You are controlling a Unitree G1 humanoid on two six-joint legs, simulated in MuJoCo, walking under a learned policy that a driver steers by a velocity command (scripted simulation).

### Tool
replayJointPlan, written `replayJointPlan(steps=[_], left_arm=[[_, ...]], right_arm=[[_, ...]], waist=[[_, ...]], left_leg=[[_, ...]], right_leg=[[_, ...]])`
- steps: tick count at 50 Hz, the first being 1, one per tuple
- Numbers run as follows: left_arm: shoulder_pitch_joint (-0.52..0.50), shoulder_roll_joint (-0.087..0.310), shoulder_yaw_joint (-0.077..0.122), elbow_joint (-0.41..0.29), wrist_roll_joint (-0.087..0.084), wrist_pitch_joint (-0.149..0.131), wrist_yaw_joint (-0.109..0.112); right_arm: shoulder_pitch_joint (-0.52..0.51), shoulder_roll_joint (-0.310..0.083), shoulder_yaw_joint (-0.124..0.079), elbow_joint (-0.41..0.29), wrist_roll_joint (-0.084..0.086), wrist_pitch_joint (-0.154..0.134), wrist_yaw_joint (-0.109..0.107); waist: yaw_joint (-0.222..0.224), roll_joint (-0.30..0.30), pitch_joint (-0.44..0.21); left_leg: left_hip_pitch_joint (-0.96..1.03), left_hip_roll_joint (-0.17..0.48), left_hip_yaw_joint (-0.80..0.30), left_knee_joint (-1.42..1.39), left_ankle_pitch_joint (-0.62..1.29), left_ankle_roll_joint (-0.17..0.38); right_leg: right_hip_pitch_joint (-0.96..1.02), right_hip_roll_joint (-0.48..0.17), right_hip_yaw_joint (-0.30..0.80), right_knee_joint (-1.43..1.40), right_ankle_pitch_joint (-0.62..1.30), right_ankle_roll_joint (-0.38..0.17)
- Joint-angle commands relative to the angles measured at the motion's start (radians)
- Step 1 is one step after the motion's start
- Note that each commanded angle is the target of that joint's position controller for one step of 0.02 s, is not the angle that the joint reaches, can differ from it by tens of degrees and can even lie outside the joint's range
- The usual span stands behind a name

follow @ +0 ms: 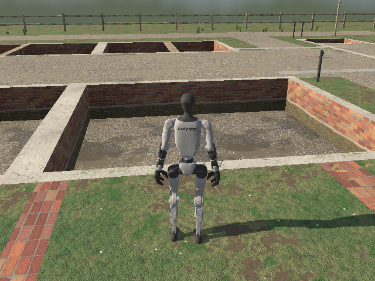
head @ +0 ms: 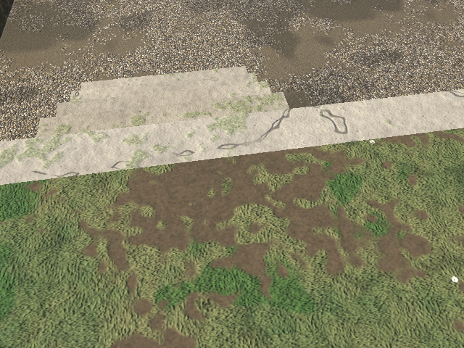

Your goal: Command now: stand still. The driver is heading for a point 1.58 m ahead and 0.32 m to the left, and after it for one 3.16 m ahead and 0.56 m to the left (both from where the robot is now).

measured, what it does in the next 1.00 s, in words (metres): walks ahead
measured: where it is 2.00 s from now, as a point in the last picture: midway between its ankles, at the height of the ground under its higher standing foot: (217, 247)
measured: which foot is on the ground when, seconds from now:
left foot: down 0.00-1.00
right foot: down 0.00-0.60, up 0.62-1.00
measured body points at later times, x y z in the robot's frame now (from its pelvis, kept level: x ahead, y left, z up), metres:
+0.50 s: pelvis +0.03 +0.01 -0.01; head +0.03 +0.02 +0.44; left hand -0.02 +0.25 -0.17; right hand +0.03 -0.23 -0.16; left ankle +0.01 +0.11 -0.73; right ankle -0.02 -0.09 -0.75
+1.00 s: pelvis +0.25 +0.05 -0.02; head +0.29 +0.06 +0.43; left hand +0.43 +0.27 -0.15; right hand +0.11 -0.15 -0.15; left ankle +0.07 +0.12 -0.75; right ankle +0.40 -0.03 -0.72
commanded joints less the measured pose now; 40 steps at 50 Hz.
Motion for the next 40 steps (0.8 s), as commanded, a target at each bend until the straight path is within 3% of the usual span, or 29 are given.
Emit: replayJointPlan(steps=[1,15,16,18,20,21,22,23,26,27,29,30,31,32,33,34,36,40], left_arm=[[0.037,0.094,0.011,-0.011,0.0,-0.008,0.004],[0.094,0.06,0.003,0.023,0.001,-0.009,0.009],[0.105,0.057,0.002,0.027,0.002,-0.008,0.009],[0.118,0.094,0.02,0.025,0.002,0.0,0.009],[0.164,0.121,0.039,0.023,0.006,0.011,0.004],[0.203,0.133,0.047,0.029,0.007,0.012,0.003],[0.22,0.135,0.054,0.032,0.009,0.009,0.002],[0.221,0.13,0.057,0.029,0.013,0.003,0.0],[0.191,0.141,0.07,0.01,0.018,-0.022,-0.006],[0.166,0.134,0.071,0.002,0.012,-0.028,-0.007],[0.096,0.122,0.071,-0.023,0.001,-0.034,-0.01],[0.075,0.087,0.061,-0.041,0.007,-0.045,-0.014],[0.055,0.003,0.037,-0.083,0.001,-0.059,-0.024],[0.038,0.078,0.056,-0.104,0.031,-0.06,-0.031],[0.02,0.086,0.059,-0.104,0.041,-0.061,-0.041],[0.021,0.055,0.053,-0.097,0.034,-0.067,-0.052],[0.032,0.05,0.056,-0.089,0.03,-0.068,-0.064],[-0.027,0.046,0.061,-0.115,0.028,-0.044,-0.067]], right_arm=[[0.043,-0.085,-0.011,-0.004,0.0,-0.005,-0.004],[0.067,-0.054,-0.002,0.038,0.002,-0.005,-0.011],[0.075,-0.048,-0.001,0.043,0.0,-0.005,-0.011],[0.071,-0.06,-0.01,0.033,-0.005,0.0,-0.008],[0.033,-0.052,-0.013,0.005,-0.018,0.003,0.003],[0.009,-0.026,-0.009,-0.016,-0.026,-0.002,0.009],[-0.012,-0.011,-0.006,-0.035,-0.035,-0.011,0.014],[-0.033,-0.019,-0.009,-0.054,-0.034,-0.023,0.018],[-0.033,-0.044,-0.022,-0.09,-0.019,-0.056,0.034],[-0.01,-0.04,-0.025,-0.089,-0.012,-0.064,0.037],[0.165,-0.019,-0.033,-0.03,-0.001,-0.073,0.034],[0.276,-0.057,-0.049,0.002,-0.007,-0.079,0.025],[0.407,-0.167,-0.076,0.017,-0.014,-0.084,0.016],[0.437,-0.184,-0.082,0.043,-0.005,-0.069,0.018],[0.322,-0.131,-0.068,0.006,-0.009,-0.067,0.021],[0.239,-0.109,-0.062,-0.026,-0.01,-0.076,0.026],[0.19,-0.074,-0.048,-0.044,-0.007,-0.095,0.024],[0.298,-0.052,-0.031,0.001,-0.001,-0.11,0.018]], waist=[[0.0,-0.008,0.025],[0.004,-0.005,0.035],[0.006,-0.008,0.014],[0.012,-0.044,0.036],[0.04,-0.095,0.118],[0.056,-0.135,0.15],[0.064,-0.154,0.178],[0.064,-0.145,0.185],[0.036,-0.12,0.152],[0.013,-0.113,0.14],[-0.074,-0.072,0.104],[-0.116,0.021,0.073],[-0.152,0.277,0.004],[-0.122,0.245,0.047],[-0.06,0.099,0.129],[-0.027,0.044,0.15],[0.01,0.031,0.121],[0.008,0.066,0.071]], left_leg=[[0.026,0.086,-0.084,-0.037,0.078,0.028],[0.01,0.086,-0.083,-0.024,0.088,0.03],[0.017,0.076,-0.077,-0.026,0.022,0.031],[-0.03,0.02,-0.034,0.045,-0.206,0.046],[-0.19,-0.026,0.002,0.162,-0.364,0.061],[-0.264,-0.039,0.038,0.247,-0.341,0.061],[-0.305,-0.014,0.056,0.318,-0.279,0.063],[-0.34,0.011,0.043,0.366,-0.261,0.068],[-0.342,0.04,0.027,0.34,-0.277,0.081],[-0.259,0.027,0.046,0.27,-0.231,0.084],[0.082,-0.04,0.099,0.081,-0.11,0.083],[0.264,0.023,-0.012,0.009,-0.149,0.088],[0.385,0.279,-0.429,-0.193,-0.451,0.15],[0.316,0.384,-0.636,-0.25,-0.552,0.213],[0.218,0.365,-0.575,-0.244,-0.544,0.215],[0.155,0.323,-0.478,-0.25,-0.431,0.203],[0.139,0.249,-0.311,-0.261,-0.171,0.171],[0.212,0.19,-0.127,-0.202,0.347,0.152]], right_leg=[[-0.086,-0.13,0.112,-0.078,0.095,-0.021],[-0.083,-0.126,0.1,-0.058,0.128,-0.021],[-0.077,-0.119,0.1,-0.07,0.04,-0.024],[-0.107,-0.104,0.123,-0.078,-0.257,-0.056],[-0.13,-0.163,0.238,-0.136,-0.557,-0.117],[-0.115,-0.232,0.333,-0.186,-0.641,-0.156],[-0.115,-0.298,0.409,-0.217,-0.646,-0.194],[-0.109,-0.329,0.441,-0.234,-0.594,-0.215],[-0.062,-0.324,0.379,-0.203,-0.407,-0.211],[-0.095,-0.293,0.324,-0.181,-0.348,-0.191],[-0.278,-0.203,0.197,-0.061,-0.271,-0.142],[-0.401,-0.139,0.112,0.106,-0.206,-0.11],[-0.552,-0.004,-0.061,0.453,-0.231,-0.054],[-0.647,-0.005,-0.059,0.659,-0.32,-0.057],[-0.669,-0.072,-0.017,0.757,-0.234,-0.068],[-0.653,-0.104,-0.004,0.769,-0.136,-0.065],[-0.6,-0.134,-0.02,0.732,-0.027,-0.043],[-0.634,-0.114,-0.093,0.711,0.032,-0.011]])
